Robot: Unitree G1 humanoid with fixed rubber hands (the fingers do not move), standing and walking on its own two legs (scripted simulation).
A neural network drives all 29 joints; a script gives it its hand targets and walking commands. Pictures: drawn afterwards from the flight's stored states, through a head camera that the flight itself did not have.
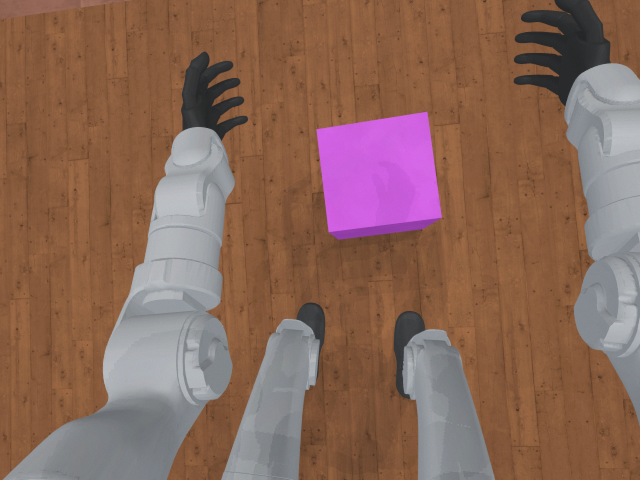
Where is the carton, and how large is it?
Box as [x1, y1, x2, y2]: [316, 112, 441, 239]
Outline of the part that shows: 426,112 316,129 328,230 338,239 423,228 441,217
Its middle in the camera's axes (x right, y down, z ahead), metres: +0.12 -0.13 +0.85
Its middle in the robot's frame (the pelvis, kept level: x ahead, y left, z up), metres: +0.52 +0.00 -0.52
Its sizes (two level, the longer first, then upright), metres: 0.210 0.200 0.250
